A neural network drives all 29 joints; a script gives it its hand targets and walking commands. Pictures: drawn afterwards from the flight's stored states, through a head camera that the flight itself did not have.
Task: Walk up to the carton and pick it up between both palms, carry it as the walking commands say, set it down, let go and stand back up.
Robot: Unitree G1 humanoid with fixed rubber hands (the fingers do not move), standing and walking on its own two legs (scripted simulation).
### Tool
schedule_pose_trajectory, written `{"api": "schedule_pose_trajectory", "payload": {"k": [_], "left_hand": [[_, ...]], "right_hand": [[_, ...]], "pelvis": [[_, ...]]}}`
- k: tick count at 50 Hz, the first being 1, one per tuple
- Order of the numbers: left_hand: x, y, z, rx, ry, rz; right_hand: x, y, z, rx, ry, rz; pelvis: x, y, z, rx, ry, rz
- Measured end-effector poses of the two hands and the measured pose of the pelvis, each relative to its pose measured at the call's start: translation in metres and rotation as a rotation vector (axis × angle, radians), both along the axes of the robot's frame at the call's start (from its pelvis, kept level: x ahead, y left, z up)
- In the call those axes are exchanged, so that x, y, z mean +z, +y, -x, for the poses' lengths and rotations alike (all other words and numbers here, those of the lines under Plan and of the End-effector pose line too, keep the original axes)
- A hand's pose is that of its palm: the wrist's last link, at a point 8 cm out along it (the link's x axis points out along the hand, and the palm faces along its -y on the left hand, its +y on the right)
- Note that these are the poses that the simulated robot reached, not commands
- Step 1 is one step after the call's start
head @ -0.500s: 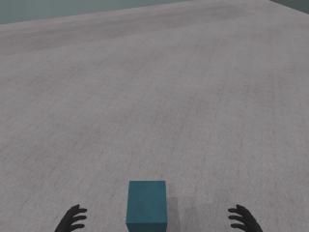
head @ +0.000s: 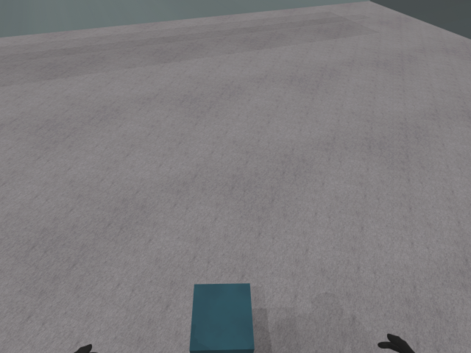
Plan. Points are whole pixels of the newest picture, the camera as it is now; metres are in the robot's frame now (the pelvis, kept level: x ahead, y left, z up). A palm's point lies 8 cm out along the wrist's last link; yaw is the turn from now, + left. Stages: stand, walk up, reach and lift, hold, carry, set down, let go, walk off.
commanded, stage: stand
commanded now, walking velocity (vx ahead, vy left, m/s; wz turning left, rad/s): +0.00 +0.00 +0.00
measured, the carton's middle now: (222, 326) +0.40 +0.04 -0.65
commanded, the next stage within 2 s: none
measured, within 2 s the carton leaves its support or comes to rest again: neither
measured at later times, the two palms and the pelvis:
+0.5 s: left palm out of the picture +0.09 +0.30 -0.10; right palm out of the picture +0.09 -0.30 -0.09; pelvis -0.01 +0.00 +0.01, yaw +0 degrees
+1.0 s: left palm out of the picture +0.06 +0.31 -0.10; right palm out of the picture +0.07 -0.30 -0.09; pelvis -0.02 +0.01 +0.01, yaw +0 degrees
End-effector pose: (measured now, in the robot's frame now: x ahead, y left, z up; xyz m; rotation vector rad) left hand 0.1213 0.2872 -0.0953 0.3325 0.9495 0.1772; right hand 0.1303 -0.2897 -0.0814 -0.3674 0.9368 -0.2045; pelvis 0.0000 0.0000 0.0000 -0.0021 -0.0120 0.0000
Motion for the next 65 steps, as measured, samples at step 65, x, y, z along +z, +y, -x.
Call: {"api": "schedule_pose_trajectory", "payload": {"k": [65], "left_hand": [[-0.008, 0.027, 0.061, 0.046, 0.172, -0.029]], "right_hand": [[-0.009, -0.015, 0.058, -0.054, 0.166, 0.017]], "pelvis": [[0.008, 0.006, 0.024, 0.0, -0.029, 0.001]]}}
